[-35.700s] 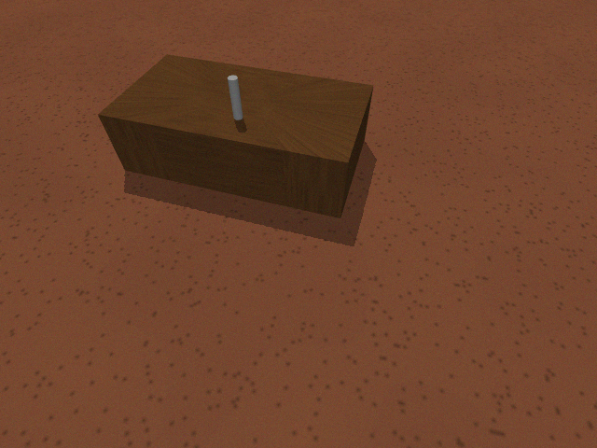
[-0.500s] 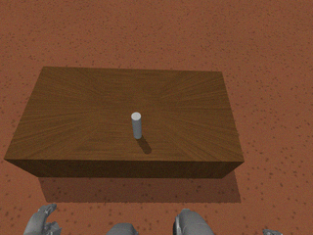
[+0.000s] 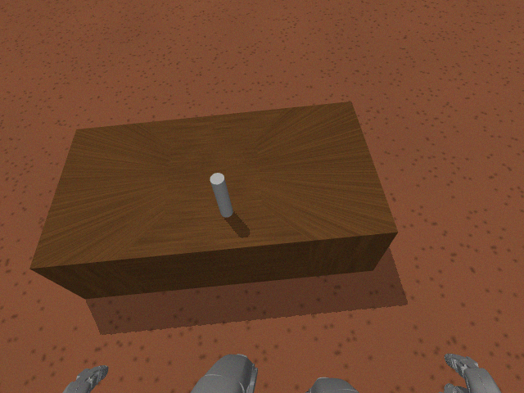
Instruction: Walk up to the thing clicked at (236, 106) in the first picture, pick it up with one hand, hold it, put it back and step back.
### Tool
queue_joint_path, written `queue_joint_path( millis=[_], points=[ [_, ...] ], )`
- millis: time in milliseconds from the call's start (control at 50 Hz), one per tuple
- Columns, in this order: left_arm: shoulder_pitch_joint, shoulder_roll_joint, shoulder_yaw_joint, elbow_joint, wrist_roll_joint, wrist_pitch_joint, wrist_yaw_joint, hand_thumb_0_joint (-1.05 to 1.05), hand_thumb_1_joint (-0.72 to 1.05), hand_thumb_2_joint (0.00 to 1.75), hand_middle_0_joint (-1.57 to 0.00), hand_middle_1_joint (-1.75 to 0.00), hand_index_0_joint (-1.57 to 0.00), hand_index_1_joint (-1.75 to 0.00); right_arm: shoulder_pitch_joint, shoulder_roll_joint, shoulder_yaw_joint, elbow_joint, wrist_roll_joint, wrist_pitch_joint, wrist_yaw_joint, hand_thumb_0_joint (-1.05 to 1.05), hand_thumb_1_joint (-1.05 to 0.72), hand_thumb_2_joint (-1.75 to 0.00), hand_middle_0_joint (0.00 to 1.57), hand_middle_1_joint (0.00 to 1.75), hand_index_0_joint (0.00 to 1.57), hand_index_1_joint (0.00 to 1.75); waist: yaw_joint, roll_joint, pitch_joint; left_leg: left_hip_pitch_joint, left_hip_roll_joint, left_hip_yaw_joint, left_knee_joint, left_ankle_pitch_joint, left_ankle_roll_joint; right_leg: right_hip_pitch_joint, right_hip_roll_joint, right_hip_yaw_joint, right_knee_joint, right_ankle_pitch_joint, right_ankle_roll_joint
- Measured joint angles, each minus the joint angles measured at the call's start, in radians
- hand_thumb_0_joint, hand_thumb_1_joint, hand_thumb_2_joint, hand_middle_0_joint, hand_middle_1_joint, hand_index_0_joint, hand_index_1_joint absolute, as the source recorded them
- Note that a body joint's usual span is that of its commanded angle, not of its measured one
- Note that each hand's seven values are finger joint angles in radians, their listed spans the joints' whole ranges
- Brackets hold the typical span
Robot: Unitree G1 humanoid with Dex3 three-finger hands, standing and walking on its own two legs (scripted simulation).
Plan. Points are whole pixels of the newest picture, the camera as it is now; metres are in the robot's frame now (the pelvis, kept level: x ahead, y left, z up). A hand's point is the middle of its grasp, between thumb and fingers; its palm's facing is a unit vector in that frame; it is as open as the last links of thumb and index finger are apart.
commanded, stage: step back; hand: left
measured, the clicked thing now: (222, 196) +0.65 +0.18 -0.34
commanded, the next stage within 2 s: none
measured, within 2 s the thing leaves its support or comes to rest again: neither
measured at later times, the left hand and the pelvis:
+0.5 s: hand out of the picture -0.07 +0.28 -0.16, palm faces -0.01 -0.92 -0.38, open 7.4 cm; pelvis -0.15 +0.00 +0.00, yaw -1 degrees
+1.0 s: hand out of the picture -0.20 +0.26 -0.14, palm faces +0.06 -0.90 -0.43, open 7.4 cm; pelvis -0.32 -0.03 -0.02, yaw +3 degrees
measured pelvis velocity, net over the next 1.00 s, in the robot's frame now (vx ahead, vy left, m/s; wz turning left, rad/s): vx -0.32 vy -0.03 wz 0.06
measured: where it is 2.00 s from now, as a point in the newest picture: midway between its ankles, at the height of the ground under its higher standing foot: outside the picture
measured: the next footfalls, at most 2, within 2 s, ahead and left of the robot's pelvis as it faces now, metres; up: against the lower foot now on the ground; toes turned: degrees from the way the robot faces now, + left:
left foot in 0.20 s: -0.03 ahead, +0.13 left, +0.00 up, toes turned +1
right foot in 0.60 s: -0.19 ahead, -0.15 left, +0.00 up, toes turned +0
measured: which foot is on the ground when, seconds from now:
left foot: up 0.00-0.18, down 0.20-0.62, up 0.64-0.92, down 0.94-1.00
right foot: down 0.00-0.20, up 0.22-0.58, down 0.60-0.98, up 1.00-1.00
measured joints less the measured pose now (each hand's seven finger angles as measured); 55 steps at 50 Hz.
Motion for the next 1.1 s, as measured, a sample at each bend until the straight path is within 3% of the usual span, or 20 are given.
queue_joint_path(
  millis=[80,140,180,220,280,340,400,500,580,620,640,680,720,760,820,900,940,980,1040,1100],
  points=[
    [-0.024,0.004,-0.001,-0.046,0.002,-0.002,0.009,0.01,0.9,0.9,-0.2,-0.3,-0.21,-0.3,0.025,-0.009,0.001,0.008,-0.009,0.0,-0.003,0.01,-0.9,-0.9,0.2,0.3,0.2,0.3,-0.002,0.001,0.006,0.061,0.018,0.022,-0.118,-0.004,-0.013,-0.032,-0.01,-0.024,-0.002,0.03,0.004],
    [-0.043,0.017,-0.001,-0.07,0.001,0.001,0.01,0.01,0.9,0.9,-0.2,-0.3,-0.21,-0.3,0.035,-0.007,-0.001,0.011,-0.017,-0.002,0.003,0.01,-0.9,-0.9,0.2,0.3,0.2,0.3,-0.009,-0.011,0.017,0.126,0.046,0.063,-0.289,0.015,-0.005,-0.064,-0.022,-0.044,0.019,0.044,0.013],
    [-0.053,0.03,-0.003,-0.076,-0.003,0.01,0.007,0.01,0.9,0.9,-0.2,-0.3,-0.21,-0.3,0.046,-0.002,-0.005,0.011,-0.022,-0.01,0.012,0.01,-0.9,-0.9,0.2,0.3,0.2,0.3,-0.018,-0.026,0.018,0.185,0.064,0.094,-0.445,0.095,0.01,-0.093,-0.032,-0.055,0.052,0.043,0.024],
    [-0.063,0.049,0.001,-0.068,-0.008,0.02,0.006,0.01,0.9,0.9,-0.2,-0.3,-0.21,-0.3,0.046,0.017,-0.01,0.018,-0.037,-0.017,0.018,0.01,-0.9,-0.9,0.2,0.3,0.2,0.3,-0.013,-0.074,0.032,0.2,0.043,0.122,-0.494,0.182,0.028,-0.121,-0.046,-0.023,0.1,0.024,0.025],
    [-0.056,0.049,0.013,-0.027,-0.01,0.038,0.014,0.01,0.91,0.9,-0.2,-0.3,-0.21,-0.3,0.056,0.032,-0.002,0.019,-0.045,-0.021,0.034,0.01,-0.9,-0.9,0.2,0.3,0.2,0.3,-0.026,-0.075,0.021,0.181,0.066,0.118,-0.488,0.195,0.039,-0.175,0.053,0.065,0.334,-0.206,0.017],
    [-0.036,0.055,0.024,-0.007,-0.018,0.039,0.014,0.01,0.91,0.9,-0.2,-0.3,-0.21,-0.3,0.06,0.048,0.003,0.017,-0.05,-0.023,0.029,0.01,-0.9,-0.9,0.2,0.3,0.21,0.3,-0.021,-0.084,0.006,0.177,0.088,0.125,-0.544,0.246,0.036,-0.202,0.112,0.109,0.546,-0.215,0.02],
    [-0.009,0.057,0.029,-0.001,-0.015,0.033,0.008,0.01,0.91,0.9,-0.2,-0.3,-0.21,-0.3,0.049,0.051,0.0,0.0,-0.047,-0.026,0.023,0.01,-0.9,-0.9,0.2,0.3,0.21,0.3,-0.013,-0.082,0.007,0.16,0.108,0.136,-0.576,0.288,0.035,-0.175,0.111,0.113,0.612,-0.204,0.045],
    [0.022,0.062,0.028,0.017,-0.01,0.035,0.0,0.01,0.91,0.9,-0.2,-0.3,-0.2,-0.3,0.014,0.045,-0.004,-0.043,-0.042,-0.033,0.02,0.01,-0.9,-0.9,0.2,0.3,0.21,0.3,-0.007,-0.07,0.022,0.107,0.142,0.158,-0.575,0.336,0.027,-0.068,0.055,0.088,0.442,-0.217,0.071],
    [0.034,0.058,0.021,0.035,-0.011,0.022,-0.009,0.01,0.91,0.9,-0.2,-0.3,-0.2,-0.3,-0.012,0.024,-0.003,-0.064,-0.042,-0.019,0.024,0.01,-0.9,-0.9,0.2,0.3,0.21,0.3,0.001,-0.046,0.02,0.04,0.172,0.172,-0.521,0.352,0.001,0.051,-0.001,0.022,0.129,-0.146,0.054],
    [0.029,0.036,0.02,0.054,-0.003,0.012,-0.009,0.01,0.91,0.9,-0.2,-0.3,-0.2,-0.3,-0.025,0.002,-0.008,-0.058,-0.035,-0.006,0.025,0.0,-0.9,-0.9,0.2,0.3,0.21,0.3,-0.006,0.009,0.025,0.004,0.203,0.142,-0.476,0.353,-0.003,0.087,0.024,-0.015,0.04,-0.122,0.036],
    [0.031,0.024,0.017,0.057,0.001,0.013,-0.014,0.01,0.91,0.9,-0.2,-0.3,-0.2,-0.3,-0.024,-0.003,-0.014,-0.047,-0.03,0.001,0.02,0.01,-0.9,-0.9,0.2,0.3,0.21,0.3,-0.013,0.028,0.022,-0.014,0.185,0.102,-0.444,0.278,0.002,0.079,0.03,-0.03,0.049,-0.114,0.028],
    [0.048,0.016,0.009,0.05,0.007,0.013,-0.019,0.01,0.91,0.9,-0.2,-0.3,-0.21,-0.3,-0.009,0.002,-0.018,-0.022,-0.023,0.017,0.011,0.01,-0.9,-0.9,0.2,0.3,0.2,0.3,0.008,0.006,-0.003,-0.055,0.097,0.045,-0.278,0.104,0.001,0.048,0.004,-0.012,0.068,-0.1,0.017],
    [0.059,0.007,0.002,0.048,0.008,0.014,-0.014,0.01,0.91,0.9,-0.2,-0.3,-0.21,-0.3,0.011,-0.002,-0.015,-0.01,-0.013,0.018,0.008,0.01,-0.9,-0.9,0.2,0.3,0.2,0.3,0.014,-0.006,-0.022,-0.078,0.023,0.007,-0.111,0.069,0.002,0.034,-0.019,-0.002,0.049,-0.069,0.016],
    [0.053,0.004,0.003,0.043,0.01,0.017,-0.008,0.01,0.91,0.9,-0.2,-0.3,-0.21,-0.3,0.036,-0.008,-0.012,-0.008,-0.009,0.008,0.005,0.01,-0.9,-0.9,0.2,0.3,0.2,0.3,0.007,-0.008,-0.031,-0.069,-0.008,0.003,-0.028,0.065,-0.001,0.02,-0.034,-0.008,0.031,-0.042,0.016],
    [0.026,0.01,0.005,0.017,0.012,0.012,0.004,0.01,0.9,0.9,-0.2,-0.3,-0.21,-0.3,0.067,-0.011,-0.008,-0.002,-0.014,0.003,0.001,0.01,-0.9,-0.9,0.2,0.3,0.2,0.3,-0.002,-0.006,-0.027,-0.002,0.002,0.021,-0.065,0.039,-0.01,-0.006,-0.044,-0.031,0.026,-0.014,0.014],
    [-0.028,0.028,0.005,-0.029,0.007,0.007,0.016,0.01,0.9,0.9,-0.2,-0.3,-0.21,-0.3,0.085,-0.004,-0.008,0.01,-0.027,0.005,0.006,0.01,-0.9,-0.9,0.2,0.3,0.2,0.3,-0.012,-0.015,-0.005,0.117,0.048,0.068,-0.292,0.029,-0.007,-0.06,-0.061,-0.072,0.063,0.005,0.017],
    [-0.053,0.039,0.0,-0.042,-0.001,0.011,0.016,0.01,0.9,0.9,-0.2,-0.3,-0.21,-0.3,0.085,-0.001,-0.009,0.015,-0.03,0.0,0.012,0.01,-0.9,-0.9,0.2,0.3,0.2,0.3,-0.018,-0.023,0.003,0.184,0.065,0.097,-0.447,0.099,0.004,-0.096,-0.073,-0.087,0.099,0.008,0.024],
    [-0.076,0.055,0.0,-0.04,-0.008,0.019,0.015,0.01,0.9,0.9,-0.2,-0.3,-0.21,-0.3,0.07,0.017,-0.012,0.025,-0.038,-0.002,0.017,0.01,-0.9,-0.9,0.2,0.3,0.2,0.3,-0.012,-0.069,0.027,0.195,0.041,0.124,-0.492,0.192,0.013,-0.125,-0.099,-0.063,0.135,0.014,0.028],
    [-0.078,0.052,0.002,-0.005,-0.014,0.036,0.018,0.01,0.91,0.9,-0.2,-0.3,-0.21,-0.3,0.059,0.023,-0.003,0.02,-0.046,-0.003,0.034,0.01,-0.9,-0.9,0.2,0.3,0.2,0.3,-0.025,-0.055,0.02,0.164,0.069,0.118,-0.477,0.21,0.024,-0.175,-0.015,-0.004,0.326,-0.201,0.023],
    [-0.063,0.057,0.008,0.02,-0.025,0.037,0.015,0.01,0.91,0.9,-0.2,-0.3,-0.21,-0.3,0.051,0.034,0.008,0.014,-0.051,-0.003,0.031,0.01,-0.9,-0.9,0.2,0.3,0.21,0.3,-0.026,-0.051,-0.004,0.143,0.1,0.114,-0.517,0.259,0.023,-0.19,0.057,0.04,0.525,-0.229,0.02]
  ],
)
